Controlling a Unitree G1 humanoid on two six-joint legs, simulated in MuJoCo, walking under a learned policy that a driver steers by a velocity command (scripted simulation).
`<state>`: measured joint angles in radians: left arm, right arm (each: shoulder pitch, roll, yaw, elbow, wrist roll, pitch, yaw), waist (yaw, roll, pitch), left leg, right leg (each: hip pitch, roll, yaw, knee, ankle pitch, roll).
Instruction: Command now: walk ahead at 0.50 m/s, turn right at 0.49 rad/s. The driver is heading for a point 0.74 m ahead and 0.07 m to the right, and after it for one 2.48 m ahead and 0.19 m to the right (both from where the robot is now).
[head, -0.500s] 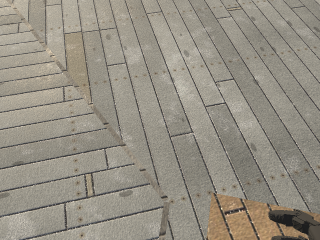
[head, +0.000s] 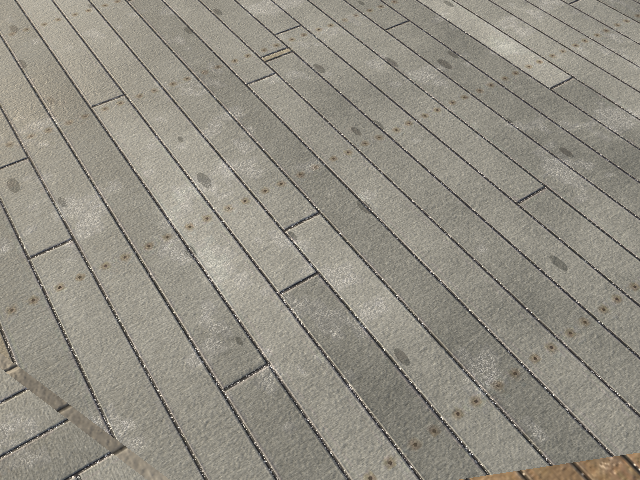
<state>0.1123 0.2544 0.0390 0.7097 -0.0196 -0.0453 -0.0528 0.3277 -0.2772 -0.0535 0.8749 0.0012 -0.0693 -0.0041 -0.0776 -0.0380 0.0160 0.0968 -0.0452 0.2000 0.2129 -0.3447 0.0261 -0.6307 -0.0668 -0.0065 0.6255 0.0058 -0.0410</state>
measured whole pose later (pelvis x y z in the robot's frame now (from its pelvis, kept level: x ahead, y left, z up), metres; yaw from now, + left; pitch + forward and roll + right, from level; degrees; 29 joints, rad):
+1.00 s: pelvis +0.55 -0.06 +0.01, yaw -15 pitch +2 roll +1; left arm 0.06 0.25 0.04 0.66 -0.01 -0.08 -0.03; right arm 0.38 -0.28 -0.04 0.87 0.01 -0.06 0.01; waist -0.10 -0.04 0.02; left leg 0.00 -0.05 0.01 0.26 -0.30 0.03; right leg -0.59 -0.06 0.03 0.55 0.04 -0.01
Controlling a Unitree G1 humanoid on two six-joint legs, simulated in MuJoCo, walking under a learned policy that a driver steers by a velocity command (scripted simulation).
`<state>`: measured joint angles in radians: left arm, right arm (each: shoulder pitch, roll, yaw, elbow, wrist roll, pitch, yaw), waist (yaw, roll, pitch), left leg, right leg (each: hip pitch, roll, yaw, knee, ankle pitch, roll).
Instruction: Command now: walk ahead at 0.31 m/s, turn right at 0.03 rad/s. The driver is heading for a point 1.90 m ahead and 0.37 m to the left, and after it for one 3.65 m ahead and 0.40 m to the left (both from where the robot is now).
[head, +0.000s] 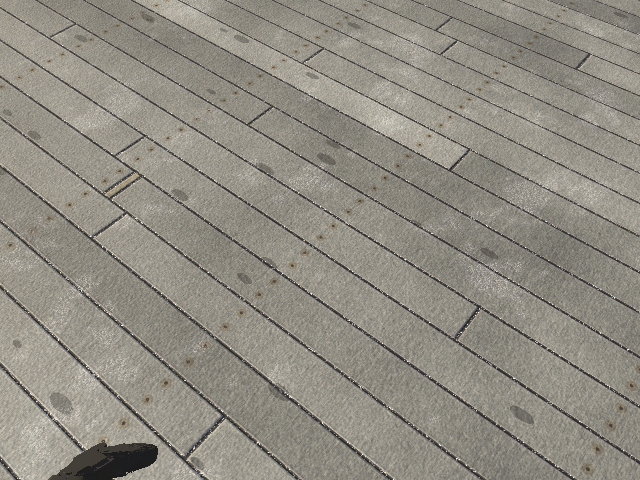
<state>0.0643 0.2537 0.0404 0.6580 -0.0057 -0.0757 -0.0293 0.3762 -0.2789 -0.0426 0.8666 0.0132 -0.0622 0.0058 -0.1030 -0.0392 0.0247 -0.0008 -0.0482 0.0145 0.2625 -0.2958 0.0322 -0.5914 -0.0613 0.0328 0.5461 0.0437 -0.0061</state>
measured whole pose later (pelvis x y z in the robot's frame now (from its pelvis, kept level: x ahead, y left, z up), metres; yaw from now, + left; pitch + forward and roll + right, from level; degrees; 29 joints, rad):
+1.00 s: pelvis +0.17 -0.01 +0.00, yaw +0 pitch -2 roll +0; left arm 0.14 0.23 0.04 1.05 0.00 0.02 0.04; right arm 0.19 -0.22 -0.03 1.02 0.00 0.00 -0.03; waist 0.00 0.00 0.04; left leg -0.16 0.01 0.00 0.49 -0.29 -0.01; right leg -0.21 -0.01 -0.01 0.49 -0.25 0.00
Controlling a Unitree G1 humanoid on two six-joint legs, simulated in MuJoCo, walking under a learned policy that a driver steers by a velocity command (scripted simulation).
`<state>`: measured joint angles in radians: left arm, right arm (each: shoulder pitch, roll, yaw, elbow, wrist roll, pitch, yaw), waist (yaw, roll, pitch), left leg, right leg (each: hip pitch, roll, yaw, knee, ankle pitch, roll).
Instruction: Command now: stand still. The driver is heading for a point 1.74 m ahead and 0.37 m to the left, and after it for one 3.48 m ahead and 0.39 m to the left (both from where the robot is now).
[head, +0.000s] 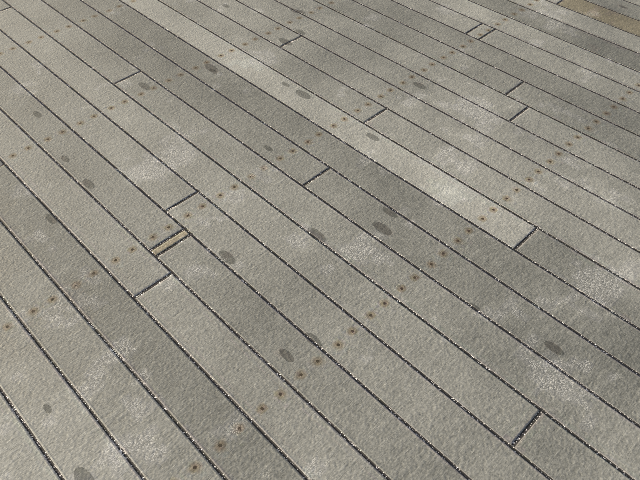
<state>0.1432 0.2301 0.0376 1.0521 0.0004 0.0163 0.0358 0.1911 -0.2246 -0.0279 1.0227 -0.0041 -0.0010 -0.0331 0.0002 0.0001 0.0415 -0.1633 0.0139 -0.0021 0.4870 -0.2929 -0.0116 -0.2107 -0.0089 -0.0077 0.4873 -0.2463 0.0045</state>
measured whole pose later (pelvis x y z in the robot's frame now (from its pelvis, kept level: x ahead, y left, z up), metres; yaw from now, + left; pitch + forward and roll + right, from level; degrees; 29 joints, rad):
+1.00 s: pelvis +0.00 +0.00 +0.00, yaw +0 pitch -1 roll +0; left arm 0.23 0.18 0.02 1.13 0.00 0.01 0.04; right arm 0.30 -0.17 -0.01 1.11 0.00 -0.01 -0.05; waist 0.00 0.00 0.03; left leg -0.18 0.02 0.00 0.48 -0.28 -0.02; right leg -0.23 -0.01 -0.01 0.48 -0.24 0.00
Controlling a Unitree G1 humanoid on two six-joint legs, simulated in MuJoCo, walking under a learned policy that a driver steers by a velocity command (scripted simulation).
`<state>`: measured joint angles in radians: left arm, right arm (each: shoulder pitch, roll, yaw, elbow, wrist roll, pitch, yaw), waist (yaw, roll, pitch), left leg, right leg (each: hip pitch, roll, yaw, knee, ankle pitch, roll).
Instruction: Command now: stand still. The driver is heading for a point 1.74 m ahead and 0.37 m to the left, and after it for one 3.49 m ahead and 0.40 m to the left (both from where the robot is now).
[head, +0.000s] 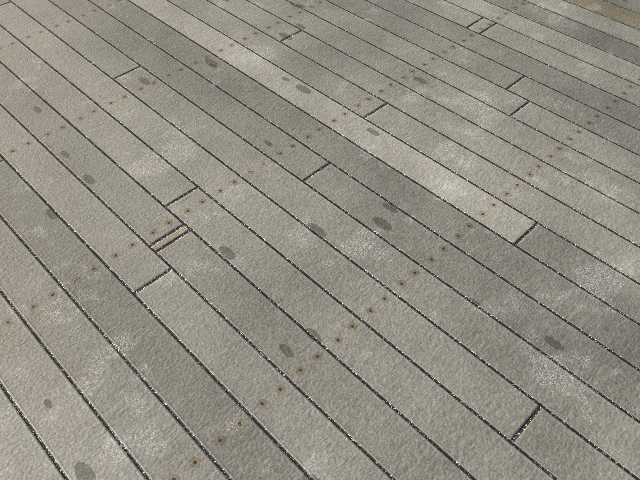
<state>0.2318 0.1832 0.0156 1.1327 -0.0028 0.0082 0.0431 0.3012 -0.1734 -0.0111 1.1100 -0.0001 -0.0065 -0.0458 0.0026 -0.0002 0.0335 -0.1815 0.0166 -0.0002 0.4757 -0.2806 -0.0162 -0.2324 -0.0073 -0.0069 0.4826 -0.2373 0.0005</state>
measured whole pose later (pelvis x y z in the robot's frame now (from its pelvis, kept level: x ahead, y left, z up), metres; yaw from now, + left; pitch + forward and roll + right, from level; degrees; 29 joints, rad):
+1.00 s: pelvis +0.13 +0.02 -0.01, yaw +2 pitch +1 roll -1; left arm 0.09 0.19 0.05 1.06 -0.02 -0.02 0.02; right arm 0.32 -0.18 -0.03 1.08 -0.01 -0.02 -0.04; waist -0.02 0.02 0.02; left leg -0.04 0.00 0.01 0.48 -0.46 0.01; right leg -0.34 0.01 -0.05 0.58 -0.26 -0.03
